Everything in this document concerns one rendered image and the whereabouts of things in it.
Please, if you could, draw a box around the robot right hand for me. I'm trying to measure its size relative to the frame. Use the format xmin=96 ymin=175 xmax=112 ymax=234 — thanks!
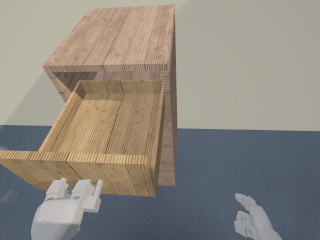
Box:
xmin=234 ymin=193 xmax=274 ymax=240

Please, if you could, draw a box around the drawer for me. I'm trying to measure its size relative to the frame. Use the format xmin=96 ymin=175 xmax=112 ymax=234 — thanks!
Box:
xmin=0 ymin=79 xmax=165 ymax=197

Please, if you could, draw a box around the robot left hand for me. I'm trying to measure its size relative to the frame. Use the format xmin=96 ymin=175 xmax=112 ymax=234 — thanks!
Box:
xmin=31 ymin=179 xmax=96 ymax=240

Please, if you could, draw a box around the cabinet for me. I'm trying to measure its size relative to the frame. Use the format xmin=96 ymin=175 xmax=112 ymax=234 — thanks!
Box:
xmin=42 ymin=4 xmax=178 ymax=187

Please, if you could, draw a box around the right robot forearm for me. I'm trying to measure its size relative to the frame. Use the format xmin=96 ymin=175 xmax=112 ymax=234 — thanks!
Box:
xmin=256 ymin=228 xmax=282 ymax=240

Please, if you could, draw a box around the handle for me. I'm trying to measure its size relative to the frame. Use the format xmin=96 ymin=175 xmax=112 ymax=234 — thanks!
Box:
xmin=51 ymin=177 xmax=104 ymax=213

